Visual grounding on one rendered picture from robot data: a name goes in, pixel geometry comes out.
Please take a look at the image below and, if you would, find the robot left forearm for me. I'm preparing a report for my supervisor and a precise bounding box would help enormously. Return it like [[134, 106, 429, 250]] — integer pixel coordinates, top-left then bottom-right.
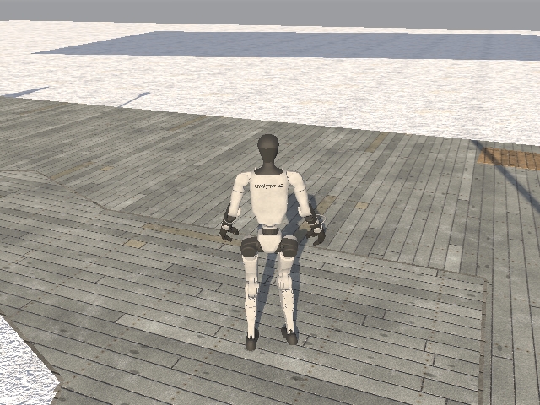
[[221, 204, 236, 230]]

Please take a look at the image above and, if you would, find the robot head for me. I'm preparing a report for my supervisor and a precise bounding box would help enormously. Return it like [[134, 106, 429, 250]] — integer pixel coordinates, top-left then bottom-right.
[[254, 134, 284, 176]]

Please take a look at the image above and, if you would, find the left robot upper arm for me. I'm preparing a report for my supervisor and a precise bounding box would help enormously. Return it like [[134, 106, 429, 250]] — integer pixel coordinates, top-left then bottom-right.
[[228, 170, 251, 217]]

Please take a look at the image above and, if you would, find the right robot upper arm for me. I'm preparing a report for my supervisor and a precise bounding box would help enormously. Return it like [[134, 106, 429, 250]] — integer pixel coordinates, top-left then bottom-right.
[[286, 170, 312, 217]]

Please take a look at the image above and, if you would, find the robot right forearm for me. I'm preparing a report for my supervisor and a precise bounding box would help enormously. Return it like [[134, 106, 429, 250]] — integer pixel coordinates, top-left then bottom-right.
[[304, 203, 322, 233]]

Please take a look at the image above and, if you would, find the left robot hand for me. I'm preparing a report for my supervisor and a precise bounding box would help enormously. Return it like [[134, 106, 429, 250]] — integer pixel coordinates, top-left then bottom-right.
[[219, 226, 239, 242]]

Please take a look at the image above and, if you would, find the humanoid robot torso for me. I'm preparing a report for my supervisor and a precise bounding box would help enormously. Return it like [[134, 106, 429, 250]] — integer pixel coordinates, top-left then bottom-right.
[[250, 167, 289, 253]]

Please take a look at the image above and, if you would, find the right robot hand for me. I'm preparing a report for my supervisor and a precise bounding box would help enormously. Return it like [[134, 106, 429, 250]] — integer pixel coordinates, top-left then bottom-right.
[[306, 226, 326, 246]]

